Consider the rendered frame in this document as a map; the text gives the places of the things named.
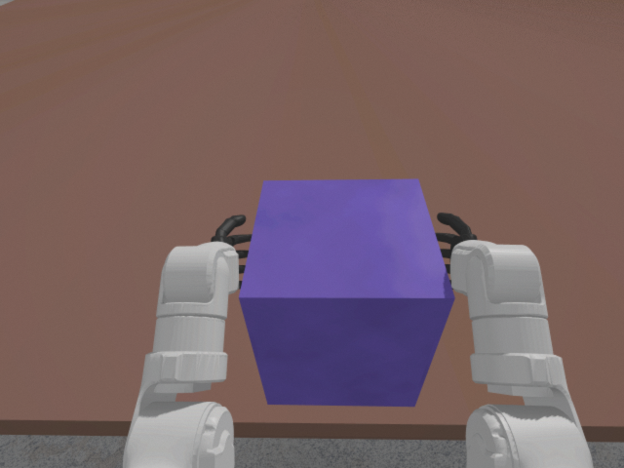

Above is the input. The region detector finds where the robot left upper arm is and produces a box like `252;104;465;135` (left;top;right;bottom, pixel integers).
125;402;235;468

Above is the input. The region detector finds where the robot right hand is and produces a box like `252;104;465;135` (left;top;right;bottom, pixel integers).
435;213;477;284

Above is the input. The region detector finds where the robot right upper arm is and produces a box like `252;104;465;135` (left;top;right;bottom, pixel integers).
466;404;592;468

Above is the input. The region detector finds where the robot right forearm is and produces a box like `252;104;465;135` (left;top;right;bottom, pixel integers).
450;240;594;468

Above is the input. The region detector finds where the robot left hand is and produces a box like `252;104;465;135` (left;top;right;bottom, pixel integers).
211;214;253;290

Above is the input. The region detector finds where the carton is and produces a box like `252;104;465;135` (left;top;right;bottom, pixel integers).
239;179;455;407

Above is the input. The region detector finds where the robot left forearm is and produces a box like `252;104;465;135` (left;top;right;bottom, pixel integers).
123;242;239;468

